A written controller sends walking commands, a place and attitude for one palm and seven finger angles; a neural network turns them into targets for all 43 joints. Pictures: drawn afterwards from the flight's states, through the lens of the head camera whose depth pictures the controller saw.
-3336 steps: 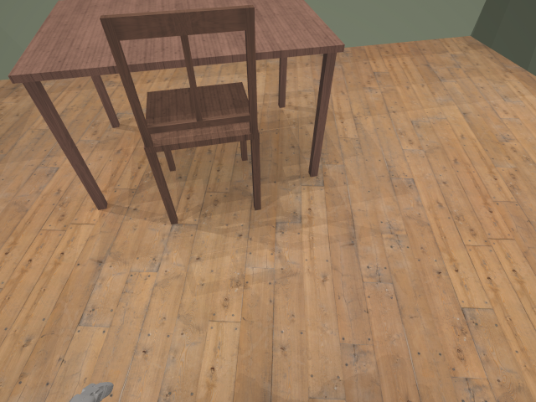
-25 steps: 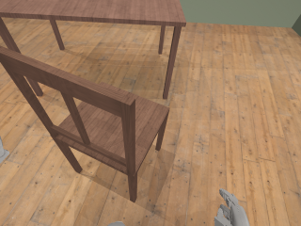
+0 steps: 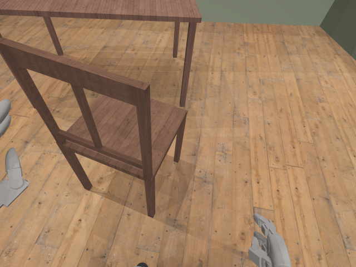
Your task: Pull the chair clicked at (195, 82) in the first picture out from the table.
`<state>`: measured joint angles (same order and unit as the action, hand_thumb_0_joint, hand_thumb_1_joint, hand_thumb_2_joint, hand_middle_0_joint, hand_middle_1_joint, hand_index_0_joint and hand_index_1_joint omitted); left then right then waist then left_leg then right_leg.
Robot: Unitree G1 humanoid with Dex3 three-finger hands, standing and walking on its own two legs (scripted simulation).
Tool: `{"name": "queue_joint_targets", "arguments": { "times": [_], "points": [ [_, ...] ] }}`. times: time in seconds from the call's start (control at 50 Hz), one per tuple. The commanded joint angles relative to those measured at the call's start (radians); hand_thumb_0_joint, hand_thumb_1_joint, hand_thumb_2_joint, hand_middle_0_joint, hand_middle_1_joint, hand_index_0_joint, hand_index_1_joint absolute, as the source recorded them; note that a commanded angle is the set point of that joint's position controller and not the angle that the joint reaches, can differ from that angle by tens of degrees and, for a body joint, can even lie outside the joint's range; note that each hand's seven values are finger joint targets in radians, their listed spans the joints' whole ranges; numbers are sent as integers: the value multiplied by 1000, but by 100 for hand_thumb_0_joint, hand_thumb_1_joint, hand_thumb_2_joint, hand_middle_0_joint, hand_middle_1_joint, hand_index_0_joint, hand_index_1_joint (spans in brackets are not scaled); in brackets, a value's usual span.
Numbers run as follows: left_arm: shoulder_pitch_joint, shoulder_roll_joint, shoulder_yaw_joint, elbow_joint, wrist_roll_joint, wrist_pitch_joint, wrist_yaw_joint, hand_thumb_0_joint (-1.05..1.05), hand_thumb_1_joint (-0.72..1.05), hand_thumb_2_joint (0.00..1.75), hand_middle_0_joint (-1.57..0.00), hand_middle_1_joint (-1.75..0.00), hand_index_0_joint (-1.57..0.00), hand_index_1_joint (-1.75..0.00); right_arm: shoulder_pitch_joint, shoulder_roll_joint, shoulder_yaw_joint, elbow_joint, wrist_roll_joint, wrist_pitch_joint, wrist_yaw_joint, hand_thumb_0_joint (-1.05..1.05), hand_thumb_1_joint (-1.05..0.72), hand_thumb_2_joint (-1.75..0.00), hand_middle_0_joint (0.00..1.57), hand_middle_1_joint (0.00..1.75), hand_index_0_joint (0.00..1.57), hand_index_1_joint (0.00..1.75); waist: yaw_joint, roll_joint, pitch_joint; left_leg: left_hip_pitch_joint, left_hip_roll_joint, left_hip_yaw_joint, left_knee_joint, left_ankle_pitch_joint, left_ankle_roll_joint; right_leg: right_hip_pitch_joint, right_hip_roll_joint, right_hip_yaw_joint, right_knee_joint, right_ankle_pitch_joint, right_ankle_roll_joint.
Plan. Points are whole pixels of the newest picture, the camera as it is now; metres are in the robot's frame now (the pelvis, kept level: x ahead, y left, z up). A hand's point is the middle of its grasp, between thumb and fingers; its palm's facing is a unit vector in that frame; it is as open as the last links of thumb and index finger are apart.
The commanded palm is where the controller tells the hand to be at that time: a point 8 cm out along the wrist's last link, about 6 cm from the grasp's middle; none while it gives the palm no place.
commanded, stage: stop stepping back and stand still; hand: left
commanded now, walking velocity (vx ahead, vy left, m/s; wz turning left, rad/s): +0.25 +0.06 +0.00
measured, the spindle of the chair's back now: (89, 119) +0.53 +0.32 -0.07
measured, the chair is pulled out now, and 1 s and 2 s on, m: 0.63 0.63 0.63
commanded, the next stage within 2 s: let the arm hang, fingers relaxed in 0.62 s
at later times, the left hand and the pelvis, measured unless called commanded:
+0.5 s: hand out of the picture +0.11 +0.23 +0.18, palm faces +0.47 -0.75 -0.47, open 7.5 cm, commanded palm +0.06 +0.28 +0.18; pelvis -0.07 -0.03 -0.01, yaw +3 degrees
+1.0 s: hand out of the picture +0.02 +0.14 -0.16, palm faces +0.12 -0.99 -0.11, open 7.2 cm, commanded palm none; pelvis -0.06 -0.02 -0.01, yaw +5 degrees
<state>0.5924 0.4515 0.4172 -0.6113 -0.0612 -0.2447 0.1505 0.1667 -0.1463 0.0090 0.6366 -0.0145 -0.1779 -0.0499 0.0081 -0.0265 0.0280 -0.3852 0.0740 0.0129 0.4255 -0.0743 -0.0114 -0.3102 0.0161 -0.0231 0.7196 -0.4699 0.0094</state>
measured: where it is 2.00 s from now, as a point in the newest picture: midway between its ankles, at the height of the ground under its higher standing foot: outside the picture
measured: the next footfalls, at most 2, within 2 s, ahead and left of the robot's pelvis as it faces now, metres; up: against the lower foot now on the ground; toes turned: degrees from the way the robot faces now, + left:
right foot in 0.06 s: -0.02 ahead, -0.13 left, +0.00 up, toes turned -1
left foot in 0.30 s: -0.03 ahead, +0.09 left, +0.00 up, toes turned +5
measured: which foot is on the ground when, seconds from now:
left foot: down 0.00-0.06, up 0.08-0.28, down 0.30-1.00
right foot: up 0.00-0.04, down 0.06-1.00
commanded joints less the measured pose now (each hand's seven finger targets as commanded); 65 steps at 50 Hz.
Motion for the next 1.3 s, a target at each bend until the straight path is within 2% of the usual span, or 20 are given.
{"name": "queue_joint_targets", "arguments": {
  "times": [0.0, 0.02, 0.06, 0.08, 0.14, 0.24, 0.32, 0.36, 0.44, 0.52, 0.62, 0.66, 0.68, 0.7, 0.72, 0.82, 0.86, 0.92, 1.02, 1.28],
  "points": [
    [24, 186, 173, -141, -9, -18, 35, 0, 90, 90, -20, -30, -20, -30, -64, -179, -58, -158, 16, -7, -16, 0, -90, -90, 20, 30, 20, 30, -6, 224, -133, -20, 53, -68, -107, -496, 34, 216, -1, -60, -360, 93, -19],
    [14, 193, 174, -127, -7, -17, 32, 0, 90, 90, -20, -30, -20, -30, -58, -171, -62, -159, 17, 7, -15, 0, -90, -90, 20, 30, 20, 30, -14, 120, -117, -16, -22, 11, 41, -505, -2, 169, -73, 6, -442, 84, -55],
    [-3, 246, 209, -111, -20, -8, 39, 0, 90, 90, -20, -30, -20, -30, -42, -165, -59, -153, 16, 22, -17, 0, -90, -90, 20, 30, 20, 30, -10, -174, -90, -16, -117, -11, 610, -367, -30, -106, -397, 398, -632, -42, -211],
    [-61, 189, 164, -75, -20, 5, 33, 0, 90, 90, -20, -30, -20, -30, -24, -171, -68, -125, 30, 19, -22, 0, -90, -90, 20, 30, 20, 30, -22, -182, -71, -43, -76, -67, 713, -334, -18, -143, -402, 346, -600, -58, -198],
    [-42, 135, 125, 31, 1, 4, 17, 0, 90, 90, -20, -30, -20, -30, -56, -165, -53, -128, 22, 31, -29, 0, -90, -90, 20, 30, 20, 30, -47, -163, -53, -26, -31, -38, 557, -251, 2, -96, -294, 114, -503, 70, -131],
    [-105, 118, 73, 5, 35, -26, 32, 0, 90, 90, -20, -30, -20, -30, -29, -173, -50, -127, 13, -21, -45, 0, -90, -90, 20, 30, 20, 30, -19, -30, -28, 159, -65, 52, -45, -309, 56, 1, -226, 140, -458, -21, -84],
    [-122, 182, 112, -199, 41, -48, 31, 0, 90, 90, -20, -30, -20, -30, 0, -217, -73, -171, 21, -44, -33, 0, -90, -90, 20, 30, 20, 30, 0, 229, -129, 268, 121, -136, -80, 77, 116, 52, -71, 8, -115, 288, -9],
    [-104, 188, 125, -170, 45, -44, 27, 0, 90, 90, -20, -30, -20, -30, -9, -181, -55, -146, 18, -42, -30, 0, -90, -90, 20, 30, 20, 30, -7, 306, -91, 146, 114, -135, -122, -135, 113, 55, -59, -38, -128, 107, 1],
    [-138, 146, 123, -12, 36, -36, 36, 0, 90, 90, -20, -30, -20, -30, -17, -189, -57, -125, 31, -48, -30, 0, -90, -90, 20, 30, 20, 30, -19, 37, 5, -35, 31, -55, -26, -400, 82, 140, -74, 74, -310, 94, -25],
    [-139, 134, 110, 70, 26, -23, 31, 0, 90, 90, -20, -30, -20, -30, 3, -169, -60, -119, 30, -13, -20, 0, -90, -90, 20, 30, 20, 30, -32, -174, 10, -9, -65, 45, 264, -374, 45, 40, -274, 310, -530, -133, -143],
    [-138, 104, 70, -32, 24, -33, 26, 0, 90, 90, -20, -30, -20, -30, -29, -188, -41, -154, 25, -4, -21, 0, -90, -90, 20, 30, 20, 30, -28, 174, -29, 163, 100, -203, -130, -265, 108, -9, -57, 29, -178, 123, -25],
    [-164, 129, 83, -52, 39, -27, 22, 0, 90, 90, -20, -30, -20, -30, -50, -168, -31, -152, 26, -6, -23, 0, -90, -90, 20, 30, 20, 30, -20, 243, -5, 25, 154, -245, -206, -463, 123, 54, -42, -2, -115, 89, 0],
    [-193, 128, 78, -89, 48, -27, 25, 0, 90, 90, -20, -30, -20, -30, -51, -160, -25, -154, 22, -12, -25, 0, -90, -90, 20, 30, 20, 30, -20, 216, 19, -19, 142, -220, -193, -432, 121, 91, -45, -2, -151, 134, -1],
    [-214, -136, -297, 720, 135, 178, -116, 0, 90, 90, -20, -30, -20, -30, -13, -284, -88, 94, -15, 3, 58, 0, -90, -90, 20, 30, 20, 30, -49, 133, 81, -29, 63, -180, 17, -20, 99, -60, -68, -16, -38, 317, -8],
    [-153, -200, -305, 752, 113, 252, -138, 0, 90, 90, -20, -30, -20, -30, 43, -189, -75, 78, -10, 62, 51, 0, -90, -90, 20, 30, 20, 30, -18, 82, -36, 33, 48, -103, 56, 133, 80, -3, -88, 7, -94, 336, -1],
    [-239, -102, -320, 940, 106, 239, -138, 0, 90, 90, -20, -30, -20, -30, 122, -175, -62, 61, -9, 126, 48, 0, -90, -90, 20, 30, 20, 30, -26, -296, -173, 90, -69, -36, 195, 28, 26, 204, -234, 101, -188, 900, -104],
    [-280, -93, -334, 1053, 97, 245, -133, 0, 90, 90, -20, -30, -20, -30, 98, -183, -61, 93, -11, 143, 48, 0, -90, -90, 20, 30, 20, 30, -20, -217, -126, 137, -54, -55, 140, 74, 32, 156, -213, 69, -183, 815, -90],
    [-301, -118, -362, 1201, 83, 254, -130, 0, 90, 90, -20, -30, -20, -30, 77, -179, -40, 153, -18, 150, 43, 0, -90, -90, 20, 30, 20, 30, -1, 122, -71, 170, 17, -126, 27, 260, 60, 128, -124, 41, -197, 490, -38],
    [-262, -168, -359, 1395, 82, 252, -125, 0, 90, 90, -20, -30, -20, -30, 118, -143, -34, 234, -14, 156, 26, 0, -90, -90, 20, 30, 20, 30, 1, 232, -76, 187, 14, -97, -12, 128, 61, 186, -106, 23, -283, 372, -46],
    [-260, -171, -398, 1608, 72, 248, -125, 0, 90, 90, -20, -30, -20, -30, 224, -116, -28, 364, -2, 177, 22, 0, -90, -90, 20, 30, 20, 30, -13, -24, 68, 150, 10, -82, -78, -143, 61, 112, -123, 54, -397, 210, -59]
  ]
}}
